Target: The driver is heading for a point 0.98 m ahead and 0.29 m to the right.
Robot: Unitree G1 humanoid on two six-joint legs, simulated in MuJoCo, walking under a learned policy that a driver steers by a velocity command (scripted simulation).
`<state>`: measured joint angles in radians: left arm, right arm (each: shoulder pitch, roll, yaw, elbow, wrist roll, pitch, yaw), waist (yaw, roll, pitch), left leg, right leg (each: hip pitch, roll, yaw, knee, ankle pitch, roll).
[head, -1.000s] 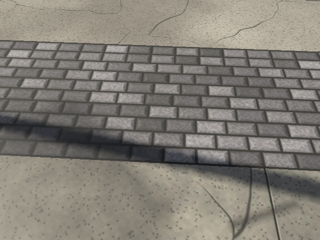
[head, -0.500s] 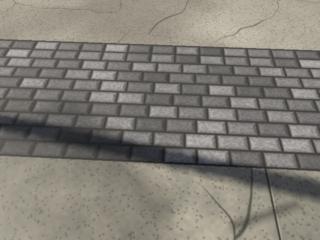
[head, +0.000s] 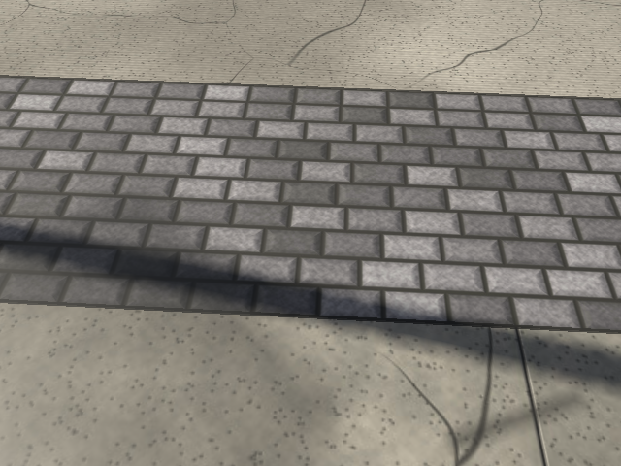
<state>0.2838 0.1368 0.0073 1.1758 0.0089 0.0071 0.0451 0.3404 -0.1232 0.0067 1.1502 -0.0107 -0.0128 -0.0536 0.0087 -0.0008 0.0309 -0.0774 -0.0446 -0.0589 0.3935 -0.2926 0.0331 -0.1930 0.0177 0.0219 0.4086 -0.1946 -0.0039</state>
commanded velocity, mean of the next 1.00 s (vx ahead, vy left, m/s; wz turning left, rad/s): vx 0.67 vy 0.00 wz -0.06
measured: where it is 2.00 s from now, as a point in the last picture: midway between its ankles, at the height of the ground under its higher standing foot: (406, 228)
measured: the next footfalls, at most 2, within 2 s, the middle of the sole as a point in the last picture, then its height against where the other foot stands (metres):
right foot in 0.40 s outside the picture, level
left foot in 0.88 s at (318, 425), level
